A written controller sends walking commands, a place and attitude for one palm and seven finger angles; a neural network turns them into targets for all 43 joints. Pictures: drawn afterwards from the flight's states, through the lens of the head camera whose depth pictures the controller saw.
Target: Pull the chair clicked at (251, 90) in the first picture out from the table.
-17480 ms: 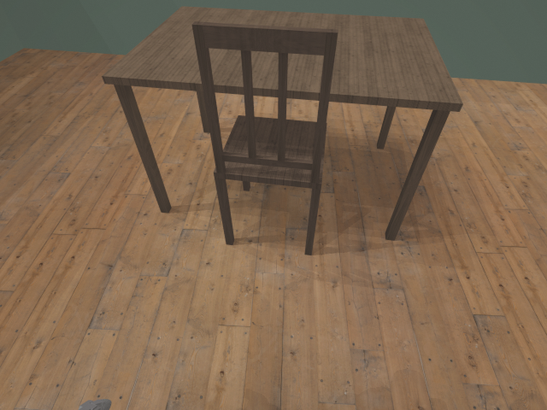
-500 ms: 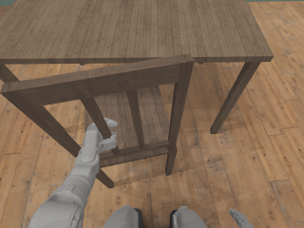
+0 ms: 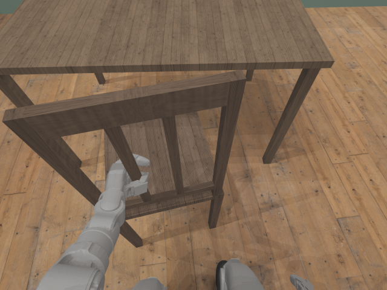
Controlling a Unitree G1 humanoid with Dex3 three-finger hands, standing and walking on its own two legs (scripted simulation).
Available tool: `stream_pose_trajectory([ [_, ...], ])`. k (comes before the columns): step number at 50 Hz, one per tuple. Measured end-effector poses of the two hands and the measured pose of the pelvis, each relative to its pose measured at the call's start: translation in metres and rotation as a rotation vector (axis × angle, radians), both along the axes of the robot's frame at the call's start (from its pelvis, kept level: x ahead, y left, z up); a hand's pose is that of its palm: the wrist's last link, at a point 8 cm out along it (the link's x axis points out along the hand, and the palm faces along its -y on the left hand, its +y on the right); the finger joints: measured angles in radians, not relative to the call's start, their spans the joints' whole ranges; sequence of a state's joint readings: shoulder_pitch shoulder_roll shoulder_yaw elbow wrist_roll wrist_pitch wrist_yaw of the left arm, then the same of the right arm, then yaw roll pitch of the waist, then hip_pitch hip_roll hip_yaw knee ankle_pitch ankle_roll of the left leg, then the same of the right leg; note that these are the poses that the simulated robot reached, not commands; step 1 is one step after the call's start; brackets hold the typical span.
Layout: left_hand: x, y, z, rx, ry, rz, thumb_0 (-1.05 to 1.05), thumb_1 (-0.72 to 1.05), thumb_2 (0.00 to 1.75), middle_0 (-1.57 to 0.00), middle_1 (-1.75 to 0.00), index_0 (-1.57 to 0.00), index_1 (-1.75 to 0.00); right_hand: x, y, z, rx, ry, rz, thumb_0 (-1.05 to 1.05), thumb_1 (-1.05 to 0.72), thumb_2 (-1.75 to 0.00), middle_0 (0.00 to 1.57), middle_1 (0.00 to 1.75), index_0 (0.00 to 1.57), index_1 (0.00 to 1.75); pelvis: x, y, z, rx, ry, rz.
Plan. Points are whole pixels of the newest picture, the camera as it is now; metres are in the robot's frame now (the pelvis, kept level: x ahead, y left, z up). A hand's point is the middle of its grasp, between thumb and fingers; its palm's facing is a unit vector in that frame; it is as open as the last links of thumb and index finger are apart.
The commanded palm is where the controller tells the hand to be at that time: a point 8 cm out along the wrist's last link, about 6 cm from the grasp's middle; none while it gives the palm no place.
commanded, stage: step backward, pulling the chair out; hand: left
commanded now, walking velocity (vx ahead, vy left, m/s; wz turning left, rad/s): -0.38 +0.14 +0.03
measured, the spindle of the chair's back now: (133, 170) +0.38 +0.15 -0.03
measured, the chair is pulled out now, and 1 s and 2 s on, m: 0.26 0.49 0.69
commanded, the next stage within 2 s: stop walking, hand still on the chair in 1.14 s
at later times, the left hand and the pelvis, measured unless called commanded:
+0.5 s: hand (137, 218) +0.27 +0.13 -0.05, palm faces +0.05 -0.98 -0.19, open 5.6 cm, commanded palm +0.25 +0.18 -0.04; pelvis -0.10 +0.00 +0.02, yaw -1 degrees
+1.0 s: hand out of the picture +0.12 +0.14 -0.05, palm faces +0.00 -0.98 -0.19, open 5.6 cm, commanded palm +0.11 +0.19 -0.04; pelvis -0.23 +0.01 +0.01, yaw -2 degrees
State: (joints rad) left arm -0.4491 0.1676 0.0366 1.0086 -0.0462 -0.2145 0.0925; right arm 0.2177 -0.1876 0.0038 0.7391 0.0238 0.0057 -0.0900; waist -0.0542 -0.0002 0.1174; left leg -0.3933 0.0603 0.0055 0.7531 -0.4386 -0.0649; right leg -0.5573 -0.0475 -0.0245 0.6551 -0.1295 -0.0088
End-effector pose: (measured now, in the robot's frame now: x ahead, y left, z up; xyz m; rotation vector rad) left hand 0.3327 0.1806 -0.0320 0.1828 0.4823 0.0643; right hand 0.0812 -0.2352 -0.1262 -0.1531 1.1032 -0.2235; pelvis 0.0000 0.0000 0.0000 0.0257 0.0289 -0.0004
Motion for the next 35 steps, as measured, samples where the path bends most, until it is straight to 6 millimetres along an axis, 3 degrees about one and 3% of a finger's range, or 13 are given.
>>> stream_pose_trajectory([
  [7,-0.024,0.001,0.0,-0.013,0.006,-0.008,0.04,0.64,0.76,-0.28,-1.21,-0.49,-1.45,-0.03,-0.009,0.002,-0.059,0.012,0.038,0.0,-0.9,-0.9,0.21,0.3,0.2,0.3,-0.033,0.013,0.001,0.0,0.024,0.033],
  [13,-0.05,0.006,0.001,-0.019,0.018,-0.028,0.04,0.65,0.74,-0.26,-1.22,-0.49,-1.45,-0.063,-0.012,0.019,-0.111,0.013,0.012,0.0,-0.91,-0.9,0.2,0.3,0.2,0.3,-0.051,0.02,0.008,-0.006,0.013,0.005],
  [18,-0.068,0.007,0.001,-0.013,0.022,-0.001,0.05,0.64,0.76,-0.27,-1.21,-0.49,-1.45,-0.083,-0.009,0.015,-0.055,0.063,0.031,0.0,-0.91,-0.9,0.2,0.3,0.2,0.3,-0.06,0.007,0.012,-0.037,0.025,-0.011],
  [25,-0.086,0.0,0.003,-0.006,0.033,0.038,0.05,0.64,0.76,-0.29,-1.18,-0.49,-1.45,-0.104,-0.023,0.013,-0.047,0.054,0.009,0.0,-0.9,-0.9,0.21,0.3,0.2,0.3,-0.098,-0.004,0.016,-0.038,0.018,-0.01],
  [31,-0.112,-0.002,0.003,-0.01,0.033,-0.001,0.04,0.65,0.73,-0.27,-1.18,-0.49,-1.45,-0.12,-0.034,0.022,-0.122,0.007,0.007,0.0,-0.91,-0.9,0.21,0.3,0.2,0.3,-0.129,0.012,0.015,-0.014,0.031,0.011],
  [35,-0.135,0.001,0.002,-0.013,0.016,-0.054,0.03,0.66,0.73,-0.25,-1.21,-0.49,-1.45,-0.136,-0.025,0.031,-0.159,-0.011,0.003,0.0,-0.91,-0.9,0.2,0.3,0.2,0.3,-0.152,0.025,0.014,0.0,0.018,0.008],
])
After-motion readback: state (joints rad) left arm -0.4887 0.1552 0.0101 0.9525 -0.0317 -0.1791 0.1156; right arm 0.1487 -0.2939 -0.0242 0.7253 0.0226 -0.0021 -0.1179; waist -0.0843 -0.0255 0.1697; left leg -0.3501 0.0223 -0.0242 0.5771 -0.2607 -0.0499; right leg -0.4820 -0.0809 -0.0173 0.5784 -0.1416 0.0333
